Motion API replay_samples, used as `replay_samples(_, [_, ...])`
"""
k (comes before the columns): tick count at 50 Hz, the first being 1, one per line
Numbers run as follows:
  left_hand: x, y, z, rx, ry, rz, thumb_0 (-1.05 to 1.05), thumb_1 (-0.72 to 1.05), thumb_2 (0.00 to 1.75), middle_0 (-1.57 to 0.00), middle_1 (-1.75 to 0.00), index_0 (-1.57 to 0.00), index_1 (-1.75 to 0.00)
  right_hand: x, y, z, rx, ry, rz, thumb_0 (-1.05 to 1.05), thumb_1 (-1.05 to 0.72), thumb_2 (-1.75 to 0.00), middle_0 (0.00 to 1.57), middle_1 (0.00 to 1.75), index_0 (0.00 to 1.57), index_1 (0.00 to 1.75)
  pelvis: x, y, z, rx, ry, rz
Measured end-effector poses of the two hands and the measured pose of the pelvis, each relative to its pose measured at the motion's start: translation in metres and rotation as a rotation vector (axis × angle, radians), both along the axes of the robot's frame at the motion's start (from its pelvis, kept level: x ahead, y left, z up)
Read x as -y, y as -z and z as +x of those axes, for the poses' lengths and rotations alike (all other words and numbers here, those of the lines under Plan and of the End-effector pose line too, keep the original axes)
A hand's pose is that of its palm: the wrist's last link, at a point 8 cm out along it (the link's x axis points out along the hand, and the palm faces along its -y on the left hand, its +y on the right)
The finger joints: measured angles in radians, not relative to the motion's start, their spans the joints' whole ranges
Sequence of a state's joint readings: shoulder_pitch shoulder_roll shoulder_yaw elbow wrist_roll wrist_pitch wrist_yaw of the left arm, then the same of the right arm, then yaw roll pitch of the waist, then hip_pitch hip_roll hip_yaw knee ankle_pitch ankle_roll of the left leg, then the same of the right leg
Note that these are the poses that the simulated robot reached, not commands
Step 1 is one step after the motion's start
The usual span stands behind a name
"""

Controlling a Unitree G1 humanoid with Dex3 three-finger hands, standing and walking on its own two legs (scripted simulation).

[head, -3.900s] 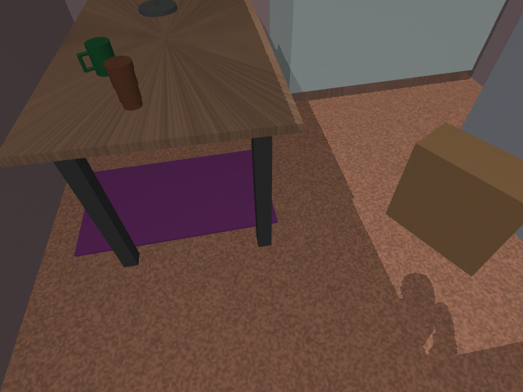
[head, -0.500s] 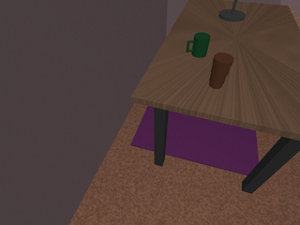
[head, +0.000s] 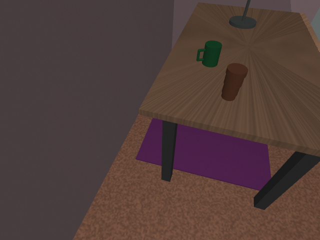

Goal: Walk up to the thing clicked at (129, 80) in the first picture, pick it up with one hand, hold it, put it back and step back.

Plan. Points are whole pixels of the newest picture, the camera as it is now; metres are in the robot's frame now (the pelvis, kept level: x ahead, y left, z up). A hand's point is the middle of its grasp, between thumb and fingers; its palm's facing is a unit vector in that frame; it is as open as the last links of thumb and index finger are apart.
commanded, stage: walk up
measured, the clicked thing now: (232, 83) +0.67 -0.25 +0.01
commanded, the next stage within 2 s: stand in 0.70 s
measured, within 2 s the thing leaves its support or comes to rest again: neither
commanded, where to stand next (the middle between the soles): +0.04 -0.03 m, yaw +0 degrees
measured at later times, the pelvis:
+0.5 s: pelvis +0.01 +0.00 +0.00, yaw +0 degrees
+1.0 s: pelvis +0.01 +0.00 +0.00, yaw +1 degrees
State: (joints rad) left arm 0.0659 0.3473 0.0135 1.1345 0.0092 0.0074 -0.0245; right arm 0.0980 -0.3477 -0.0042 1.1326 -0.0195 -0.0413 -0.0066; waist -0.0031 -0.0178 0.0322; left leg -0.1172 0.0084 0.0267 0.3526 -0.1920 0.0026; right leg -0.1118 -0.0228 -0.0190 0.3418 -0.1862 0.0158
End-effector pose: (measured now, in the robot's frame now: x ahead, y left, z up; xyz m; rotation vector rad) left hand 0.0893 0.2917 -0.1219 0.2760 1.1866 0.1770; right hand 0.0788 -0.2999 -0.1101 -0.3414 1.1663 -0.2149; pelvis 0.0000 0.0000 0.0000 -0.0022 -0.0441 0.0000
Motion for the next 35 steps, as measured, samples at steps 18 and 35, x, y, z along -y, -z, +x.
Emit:
replay_samples(18, [-0.006, 0.002, -0.023, -0.082, -0.021, 0.012, 0.0, 0.91, 0.9, -0.2, -0.3, -0.2, -0.3, -0.007, 0.007, -0.006, -0.045, 0.008, 0.022, 0.01, -0.9, -0.9, 0.2, 0.3, 0.2, 0.3, -0.003, -0.001, 0.003, -0.008, 0.0, 0.002])
replay_samples(35, [0.0, -0.001, -0.012, -0.059, -0.022, 0.017, 0.0, 0.91, 0.9, -0.2, -0.3, -0.2, -0.3, -0.002, 0.007, 0.007, -0.03, 0.003, 0.025, 0.01, -0.9, -0.9, 0.2, 0.3, 0.2, 0.3, 0.002, -0.002, 0.009, -0.01, -0.003, 0.002])
